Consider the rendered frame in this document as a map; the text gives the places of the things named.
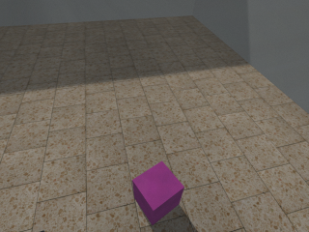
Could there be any carton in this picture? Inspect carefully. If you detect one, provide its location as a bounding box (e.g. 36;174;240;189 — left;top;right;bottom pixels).
132;161;184;225

